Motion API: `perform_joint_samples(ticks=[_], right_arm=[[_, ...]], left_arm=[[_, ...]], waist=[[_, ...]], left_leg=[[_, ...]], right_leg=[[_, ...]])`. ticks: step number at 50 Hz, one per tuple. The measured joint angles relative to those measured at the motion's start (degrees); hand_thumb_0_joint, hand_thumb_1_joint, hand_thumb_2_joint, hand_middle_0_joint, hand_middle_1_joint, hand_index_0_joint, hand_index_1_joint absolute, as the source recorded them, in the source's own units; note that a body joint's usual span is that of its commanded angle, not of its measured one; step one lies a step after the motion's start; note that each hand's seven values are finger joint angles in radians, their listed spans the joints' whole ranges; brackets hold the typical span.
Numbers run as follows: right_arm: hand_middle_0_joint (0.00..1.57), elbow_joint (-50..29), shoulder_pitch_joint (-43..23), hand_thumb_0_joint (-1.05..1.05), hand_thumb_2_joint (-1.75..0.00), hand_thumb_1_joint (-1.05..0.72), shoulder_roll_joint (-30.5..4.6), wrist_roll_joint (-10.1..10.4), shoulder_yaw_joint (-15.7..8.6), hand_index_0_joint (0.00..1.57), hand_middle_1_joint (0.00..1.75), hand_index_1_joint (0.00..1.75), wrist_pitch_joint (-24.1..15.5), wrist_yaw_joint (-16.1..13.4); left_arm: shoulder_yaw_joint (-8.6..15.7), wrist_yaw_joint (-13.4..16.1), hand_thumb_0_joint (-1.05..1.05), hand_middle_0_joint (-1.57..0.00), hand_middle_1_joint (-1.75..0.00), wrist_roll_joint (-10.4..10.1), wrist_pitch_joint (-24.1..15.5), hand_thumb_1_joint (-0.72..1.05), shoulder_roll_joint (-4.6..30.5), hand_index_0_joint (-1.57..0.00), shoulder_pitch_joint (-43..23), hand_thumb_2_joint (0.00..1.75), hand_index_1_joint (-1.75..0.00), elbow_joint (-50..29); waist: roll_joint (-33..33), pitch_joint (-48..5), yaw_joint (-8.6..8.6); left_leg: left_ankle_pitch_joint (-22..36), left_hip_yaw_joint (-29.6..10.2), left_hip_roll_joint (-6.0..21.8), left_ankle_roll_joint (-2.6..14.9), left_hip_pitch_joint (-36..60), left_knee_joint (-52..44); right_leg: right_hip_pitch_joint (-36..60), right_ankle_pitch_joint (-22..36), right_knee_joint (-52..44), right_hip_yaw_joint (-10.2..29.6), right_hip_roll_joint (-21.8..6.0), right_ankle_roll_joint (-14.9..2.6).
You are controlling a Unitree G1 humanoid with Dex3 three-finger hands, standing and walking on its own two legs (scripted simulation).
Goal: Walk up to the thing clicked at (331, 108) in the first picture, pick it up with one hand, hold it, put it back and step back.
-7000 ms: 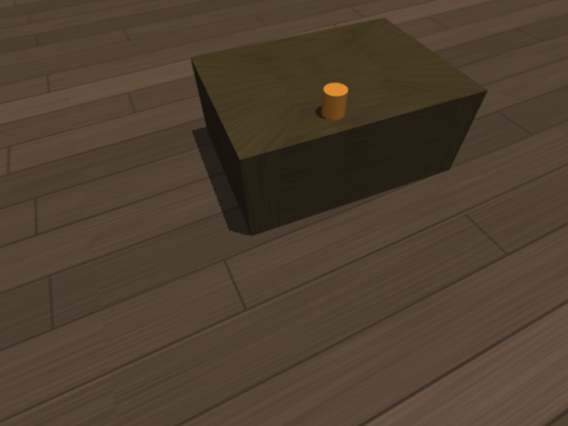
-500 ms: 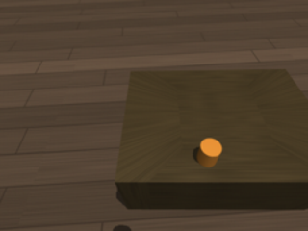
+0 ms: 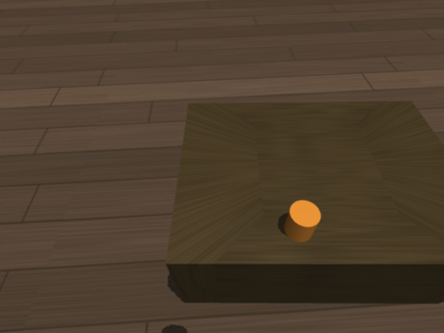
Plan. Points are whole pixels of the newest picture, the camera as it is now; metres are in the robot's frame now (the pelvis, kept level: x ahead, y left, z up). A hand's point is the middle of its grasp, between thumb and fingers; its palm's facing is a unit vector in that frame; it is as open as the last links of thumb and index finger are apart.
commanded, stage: go down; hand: right
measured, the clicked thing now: (301, 221) +0.47 -0.21 -0.28
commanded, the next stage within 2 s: none
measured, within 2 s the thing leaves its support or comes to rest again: neither
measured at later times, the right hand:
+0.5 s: hand out of the picture +0.14 -0.26 -0.15, palm faces +0.03 +0.94 -0.33, open 15.6 cm
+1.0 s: hand (377, 328) +0.16 -0.27 -0.14, palm faces +0.08 +0.95 -0.32, open 17.7 cm
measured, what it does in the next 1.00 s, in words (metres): stands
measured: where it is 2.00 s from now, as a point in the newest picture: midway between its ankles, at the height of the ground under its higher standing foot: outside the picture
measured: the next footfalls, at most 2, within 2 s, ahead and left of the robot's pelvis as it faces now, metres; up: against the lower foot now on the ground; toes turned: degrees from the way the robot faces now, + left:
none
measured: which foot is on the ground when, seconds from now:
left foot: down 0.00-1.00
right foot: down 0.00-1.00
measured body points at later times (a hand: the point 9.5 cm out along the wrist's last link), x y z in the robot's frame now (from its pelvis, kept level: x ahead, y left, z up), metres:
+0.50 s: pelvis -0.01 +0.00 -0.02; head +0.03 +0.00 +0.42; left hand +0.13 +0.28 -0.13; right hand +0.13 -0.31 -0.12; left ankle -0.02 +0.12 -0.75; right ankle +0.00 -0.14 -0.75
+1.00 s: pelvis +0.01 -0.01 -0.04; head +0.05 -0.01 +0.40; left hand +0.17 +0.27 -0.12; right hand +0.16 -0.32 -0.11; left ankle -0.02 +0.12 -0.75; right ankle +0.00 -0.14 -0.75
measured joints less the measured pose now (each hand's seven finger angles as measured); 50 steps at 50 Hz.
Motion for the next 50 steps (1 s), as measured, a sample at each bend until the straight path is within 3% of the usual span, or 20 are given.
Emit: perform_joint_samples(ticks=[2,5,9,14,22,31,39,50], right_arm=[[0.2,0.0,0.1,0.0,-0.9,-0.9,0.0,0.0,0.0,0.2,0.3,0.29,0.0,0.0],[0.17,-6.7,0.4,0.0,-0.86,-0.86,1.0,2.1,-0.3,0.17,0.26,0.26,-0.1,-0.9],[0.11,-9.3,-3.9,0.0,-0.71,-0.71,2.6,2.6,-2.5,0.11,0.18,0.18,1.1,-1.0],[0.07,-11.6,-7.6,0.0,-0.46,-0.44,1.9,0.5,-5.6,0.07,0.11,0.11,6.3,0.4],[0.05,-23.8,-0.2,0.0,-0.21,-0.01,-0.2,0.2,-6.0,0.05,0.07,0.06,16.5,3.0],[0.02,-31.5,3.1,-0.01,-0.1,0.4,0.5,0.3,-7.2,0.04,0.07,0.06,17.5,2.4],[0.02,-37.2,5.6,-0.01,-0.07,0.54,0.2,0.8,-8.5,0.03,0.07,0.06,19.7,2.6],[0.02,-44.0,9.0,-0.01,-0.05,0.58,-1.2,1.3,-9.4,0.03,0.06,0.06,23.4,5.1]], left_arm=[[0.0,0.0,0.01,-0.2,-0.3,0.0,0.0,0.91,0.0,-0.2,0.0,0.89,-0.29,0.0],[1.1,1.0,0.01,-0.16,-0.26,-2.9,-1.7,0.87,-0.3,-0.16,0.2,0.85,-0.25,-6.1],[3.6,2.1,0.01,-0.1,-0.17,-4.3,-3.4,0.72,-1.3,-0.1,-2.5,0.7,-0.17,-13.6],[5.6,2.4,0.01,-0.06,-0.1,-2.8,-3.5,0.48,-2.8,-0.06,-3.4,0.46,-0.09,-18.1],[5.8,0.9,0.01,-0.05,-0.06,-3.1,-2.1,0.05,-3.0,-0.05,3.2,0.19,-0.05,-22.8],[5.8,2.6,0.0,-0.06,-0.06,-1.9,-4.5,-0.36,-3.8,-0.06,6.3,0.07,-0.05,-27.7],[5.2,4.6,0.0,-0.06,-0.05,-1.5,-5.4,-0.48,-4.1,-0.06,8.4,0.05,-0.05,-31.5],[4.0,5.1,-0.01,-0.06,-0.05,-1.9,-5.1,-0.51,-4.5,-0.06,10.9,0.04,-0.05,-37.1]], waist=[[0.0,0.0,0.0],[-0.6,1.0,-0.18],[-1.4,1.7,0.47],[-0.9,-1.3,0.22],[-1.2,-5.2,0.54],[-1.7,-4.0,0.35],[-1.2,-7.0,0.18],[-1.3,-8.3,0.39]], left_leg=[[0.0,0.0,0.0,0.03,0.0,-0.1],[-1.3,-0.3,-0.1,0.08,-3.8,4.0],[-2.7,-0.1,0.2,-0.06,-9.4,9.0],[-4.3,0.0,0.4,0.09,-14.8,13.4],[-6.4,-0.1,0.0,0.08,-17.2,16.2],[-9.0,-0.4,0.3,-0.19,-21.6,21.5],[-11.5,0.0,0.4,-0.26,-22.8,24.3],[-14.0,0.4,0.4,-0.35,-24.6,27.6]], right_leg=[[0.0,0.0,0.0,0.0,0.0,0.02],[-3.8,-1.5,4.1,-0.2,-0.2,-0.15],[-9.6,-2.7,9.1,0.3,-0.1,-0.31],[-14.9,-4.1,13.2,0.6,-0.1,-0.34],[-17.8,-6.9,17.3,0.6,-0.5,-0.35],[-22.2,-9.6,22.7,0.5,-0.4,-0.55],[-23.8,-12.1,25.8,1.0,-0.4,-0.47],[-26.1,-14.7,29.7,1.6,-0.5,-0.42]])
